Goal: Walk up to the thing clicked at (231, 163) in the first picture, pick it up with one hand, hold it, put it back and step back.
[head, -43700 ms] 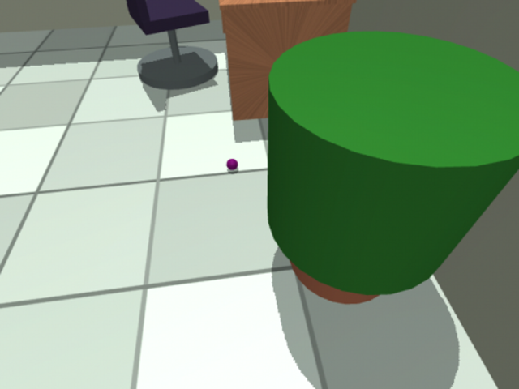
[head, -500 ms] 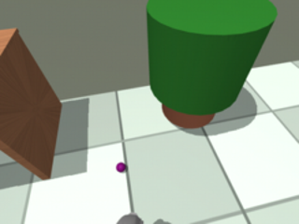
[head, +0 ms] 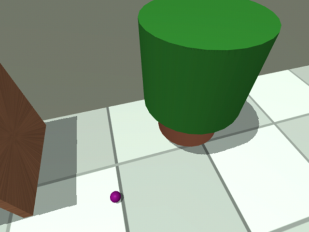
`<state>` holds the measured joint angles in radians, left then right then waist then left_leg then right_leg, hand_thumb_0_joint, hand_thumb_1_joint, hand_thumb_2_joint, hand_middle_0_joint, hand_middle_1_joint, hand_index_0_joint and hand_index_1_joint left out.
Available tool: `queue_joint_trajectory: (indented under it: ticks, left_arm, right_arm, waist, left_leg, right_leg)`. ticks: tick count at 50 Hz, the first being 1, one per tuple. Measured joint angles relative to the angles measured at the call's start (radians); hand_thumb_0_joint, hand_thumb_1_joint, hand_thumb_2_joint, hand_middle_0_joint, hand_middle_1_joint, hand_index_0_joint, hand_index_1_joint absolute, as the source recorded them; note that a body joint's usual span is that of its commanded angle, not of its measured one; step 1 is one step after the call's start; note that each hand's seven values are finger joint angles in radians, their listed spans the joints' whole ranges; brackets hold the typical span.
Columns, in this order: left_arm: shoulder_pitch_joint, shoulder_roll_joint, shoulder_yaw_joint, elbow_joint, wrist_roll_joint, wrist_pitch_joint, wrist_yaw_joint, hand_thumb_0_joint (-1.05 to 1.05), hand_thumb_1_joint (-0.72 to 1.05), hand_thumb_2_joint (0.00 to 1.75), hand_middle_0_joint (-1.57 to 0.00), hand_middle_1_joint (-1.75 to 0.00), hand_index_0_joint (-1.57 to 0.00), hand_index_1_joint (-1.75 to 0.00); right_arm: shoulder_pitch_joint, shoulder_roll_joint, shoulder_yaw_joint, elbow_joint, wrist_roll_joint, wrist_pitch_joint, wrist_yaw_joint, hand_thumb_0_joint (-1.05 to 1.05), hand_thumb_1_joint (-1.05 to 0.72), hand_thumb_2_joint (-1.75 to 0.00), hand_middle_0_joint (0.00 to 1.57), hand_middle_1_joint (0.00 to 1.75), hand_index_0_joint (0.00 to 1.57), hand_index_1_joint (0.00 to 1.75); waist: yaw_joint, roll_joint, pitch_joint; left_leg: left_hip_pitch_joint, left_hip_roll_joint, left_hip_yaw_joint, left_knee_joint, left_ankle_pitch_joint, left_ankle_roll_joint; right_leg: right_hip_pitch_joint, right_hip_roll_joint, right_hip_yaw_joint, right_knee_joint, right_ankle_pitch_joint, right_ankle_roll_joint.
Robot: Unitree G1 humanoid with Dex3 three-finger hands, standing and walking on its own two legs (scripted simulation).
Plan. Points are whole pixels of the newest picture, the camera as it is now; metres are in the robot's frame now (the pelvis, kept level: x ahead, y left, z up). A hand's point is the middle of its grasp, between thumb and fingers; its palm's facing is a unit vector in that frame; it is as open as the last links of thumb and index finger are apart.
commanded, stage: walk up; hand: left
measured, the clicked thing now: (115, 196) +0.45 +0.28 -0.72
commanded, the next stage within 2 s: none
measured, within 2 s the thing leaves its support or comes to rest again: neither
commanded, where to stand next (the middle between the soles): +0.08 +0.01 m, yaw +4 degrees
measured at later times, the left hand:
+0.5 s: hand out of the picture +0.14 +0.25 -0.13, palm faces +0.01 -0.95 -0.32, open 7.4 cm
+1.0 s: hand out of the picture +0.07 +0.24 -0.13, palm faces +0.05 -0.94 -0.34, open 7.4 cm
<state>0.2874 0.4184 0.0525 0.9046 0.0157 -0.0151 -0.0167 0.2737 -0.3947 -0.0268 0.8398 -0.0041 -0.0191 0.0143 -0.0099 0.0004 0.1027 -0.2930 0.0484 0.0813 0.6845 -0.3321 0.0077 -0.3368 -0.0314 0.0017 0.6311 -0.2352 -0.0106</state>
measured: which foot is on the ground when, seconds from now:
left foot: down 0.00-1.00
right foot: down 0.00-1.00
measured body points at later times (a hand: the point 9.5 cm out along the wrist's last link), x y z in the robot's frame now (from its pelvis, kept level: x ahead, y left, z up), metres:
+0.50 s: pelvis +0.02 +0.00 +0.02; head +0.03 +0.00 +0.47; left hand +0.14 +0.29 -0.10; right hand +0.12 -0.31 -0.10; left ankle +0.02 +0.12 -0.72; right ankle +0.06 -0.14 -0.72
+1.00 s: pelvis +0.02 -0.01 +0.03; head +0.03 -0.02 +0.48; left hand +0.07 +0.29 -0.11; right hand +0.12 -0.31 -0.11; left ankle +0.02 +0.12 -0.72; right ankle +0.06 -0.14 -0.72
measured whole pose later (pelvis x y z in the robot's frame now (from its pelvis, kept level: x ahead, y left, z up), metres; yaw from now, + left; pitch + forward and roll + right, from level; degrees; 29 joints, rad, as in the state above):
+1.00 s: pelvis +0.02 -0.01 +0.03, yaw +3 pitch -2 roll +0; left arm 0.10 0.34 0.02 1.17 0.01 -0.01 -0.02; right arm 0.09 -0.36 0.01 1.15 0.00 -0.01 0.01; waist 0.02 0.01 0.06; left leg -0.12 0.02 -0.02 0.35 -0.19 -0.02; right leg -0.17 -0.03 -0.05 0.33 -0.12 0.01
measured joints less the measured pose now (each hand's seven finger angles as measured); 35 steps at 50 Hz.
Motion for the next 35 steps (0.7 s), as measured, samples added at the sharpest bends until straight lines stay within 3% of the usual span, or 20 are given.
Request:
queue_joint_trajectory:
  ticks: [1, 5, 8, 21, 35]
  left_arm:
    - [-0.01, -0.01, -0.001, 0.01, 0.003, -0.002, 0.005, 0.01, 0.9, 0.9, -0.2, -0.3, -0.21, -0.3]
    - [-0.055, -0.043, -0.034, 0.029, -0.003, -0.001, 0.008, 0.01, 0.9, 0.9, -0.2, -0.3, -0.21, -0.3]
    - [-0.101, -0.062, -0.05, 0.037, -0.008, 0.003, 0.009, 0.01, 0.9, 0.9, -0.2, -0.3, -0.21, -0.3]
    - [-0.245, -0.067, -0.055, 0.132, -0.025, 0.003, 0.008, 0.01, 0.9, 0.9, -0.2, -0.3, -0.21, -0.3]
    - [-0.227, -0.059, -0.047, 0.241, -0.016, 0.008, 0.001, 0.01, 0.9, 0.9, -0.2, -0.3, -0.21, -0.3]
  right_arm:
    - [-0.012, -0.002, 0.001, 0.013, 0.005, 0.009, -0.004, 0.01, -0.9, -0.9, 0.21, 0.3, 0.2, 0.3]
    - [-0.054, 0.003, 0.008, 0.057, 0.017, 0.024, -0.011, 0.01, -0.9, -0.9, 0.21, 0.3, 0.2, 0.3]
    - [-0.08, 0.012, 0.014, 0.091, 0.018, 0.013, -0.011, 0.01, -0.9, -0.9, 0.21, 0.3, 0.2, 0.3]
    - [-0.151, 0.033, 0.04, 0.225, 0.009, -0.001, -0.005, 0.01, -0.9, -0.9, 0.21, 0.3, 0.2, 0.3]
    - [-0.2, 0.024, 0.035, 0.281, 0.006, 0.004, -0.003, 0.01, -0.9, -0.9, 0.21, 0.3, 0.2, 0.3]
  waist:
    - [0.0, 0.02, 0.004]
    - [0.011, 0.039, 0.004]
    - [0.007, 0.033, 0.009]
    - [0.0, -0.014, -0.028]
    - [0.014, 0.001, -0.039]
  left_leg:
    - [-0.007, 0.013, -0.012, 0.025, -0.015, -0.002]
    - [-0.004, -0.024, -0.067, 0.042, -0.114, 0.013]
    - [0.026, -0.034, -0.065, -0.041, 0.01, -0.008]
    - [0.117, -0.035, -0.078, -0.195, 0.062, -0.016]
    - [0.17, -0.03, -0.09, -0.312, 0.126, -0.024]
  right_leg:
    - [0.003, 0.012, -0.009, 0.008, -0.005, 0.011]
    - [-0.011, 0.008, -0.007, 0.028, -0.03, 0.016]
    - [-0.007, -0.005, -0.007, 0.014, -0.027, 0.025]
    - [0.097, -0.005, -0.025, -0.154, 0.042, 0.028]
    - [0.159, 0.0, -0.04, -0.279, 0.105, 0.025]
